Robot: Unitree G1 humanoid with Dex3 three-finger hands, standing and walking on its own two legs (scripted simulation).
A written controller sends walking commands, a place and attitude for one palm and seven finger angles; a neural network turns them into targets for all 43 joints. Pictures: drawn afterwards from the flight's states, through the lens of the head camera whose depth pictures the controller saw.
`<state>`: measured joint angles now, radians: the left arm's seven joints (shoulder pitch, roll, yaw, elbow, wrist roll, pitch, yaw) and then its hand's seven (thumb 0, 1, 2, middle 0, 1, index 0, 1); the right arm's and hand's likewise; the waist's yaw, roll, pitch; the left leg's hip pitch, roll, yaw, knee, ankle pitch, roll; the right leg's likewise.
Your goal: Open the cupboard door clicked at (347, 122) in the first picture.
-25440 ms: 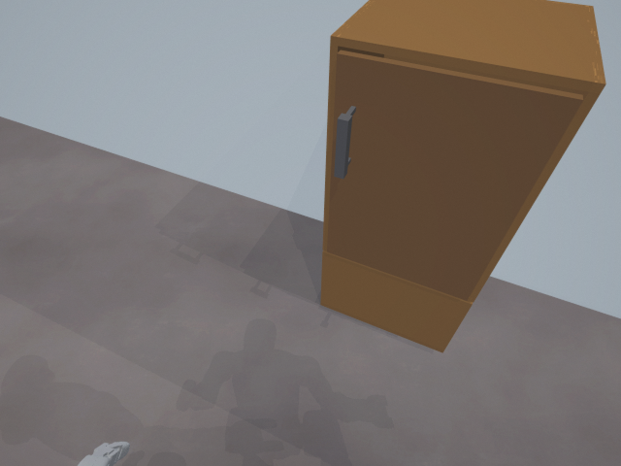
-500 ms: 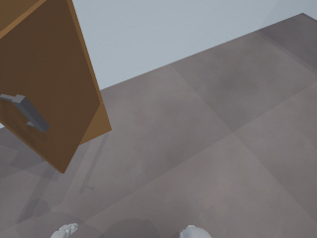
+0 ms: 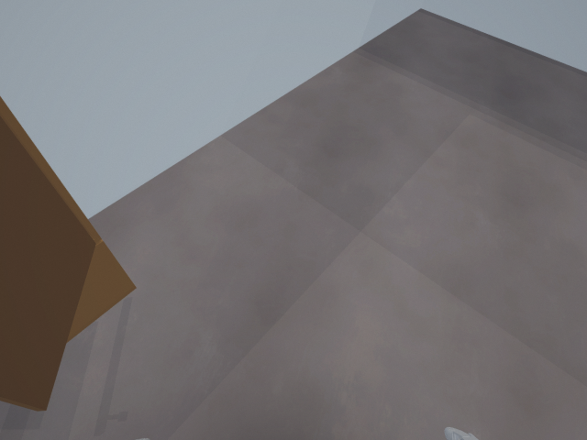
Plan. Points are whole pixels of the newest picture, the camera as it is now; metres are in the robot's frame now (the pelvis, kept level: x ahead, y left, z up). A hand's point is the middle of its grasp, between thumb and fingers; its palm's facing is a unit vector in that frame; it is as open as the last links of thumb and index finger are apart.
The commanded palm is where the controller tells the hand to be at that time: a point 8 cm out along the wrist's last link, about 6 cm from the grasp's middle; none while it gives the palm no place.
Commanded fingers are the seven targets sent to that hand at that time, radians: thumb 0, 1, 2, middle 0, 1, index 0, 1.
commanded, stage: walk to a spot facing it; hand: left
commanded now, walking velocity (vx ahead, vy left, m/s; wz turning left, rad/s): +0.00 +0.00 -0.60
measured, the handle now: out of the picture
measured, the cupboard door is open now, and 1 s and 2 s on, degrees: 45 45 45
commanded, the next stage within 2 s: turn to face it in 1.58 s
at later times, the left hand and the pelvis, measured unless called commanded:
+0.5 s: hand (235, 376) +0.22 +0.11 -0.14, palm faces -0.29 -0.92 -0.25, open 7.4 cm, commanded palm none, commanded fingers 0.00 0.90 0.90 -0.20 -0.30 -0.20 -0.30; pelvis +0.06 -0.06 +0.00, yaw -18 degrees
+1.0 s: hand (274, 280) +0.41 +0.06 -0.16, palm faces -0.46 -0.87 -0.17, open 7.4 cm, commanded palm none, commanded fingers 0.00 0.90 0.90 -0.20 -0.30 -0.20 -0.30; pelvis +0.26 -0.09 +0.02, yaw -31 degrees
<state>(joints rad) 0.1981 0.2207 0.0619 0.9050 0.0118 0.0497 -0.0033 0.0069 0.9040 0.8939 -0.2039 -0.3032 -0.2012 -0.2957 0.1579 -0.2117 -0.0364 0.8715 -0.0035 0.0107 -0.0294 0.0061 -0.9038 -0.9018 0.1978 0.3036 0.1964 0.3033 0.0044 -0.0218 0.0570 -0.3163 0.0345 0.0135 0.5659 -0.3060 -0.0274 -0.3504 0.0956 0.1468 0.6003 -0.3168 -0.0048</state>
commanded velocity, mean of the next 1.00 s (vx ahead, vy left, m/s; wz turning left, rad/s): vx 0.33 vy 0.00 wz -0.46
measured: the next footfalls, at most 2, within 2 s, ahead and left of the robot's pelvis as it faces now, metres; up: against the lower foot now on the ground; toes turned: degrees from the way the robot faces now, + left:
right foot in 0.38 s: +0.08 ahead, -0.16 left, +0.00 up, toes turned -20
left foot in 0.78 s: +0.35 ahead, -0.02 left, +0.00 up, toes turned -20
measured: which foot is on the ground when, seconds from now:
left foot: down 0.00-0.36, up 0.38-0.76, down 0.78-1.00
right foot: up 0.00-0.36, down 0.38-0.78, up 0.80-1.00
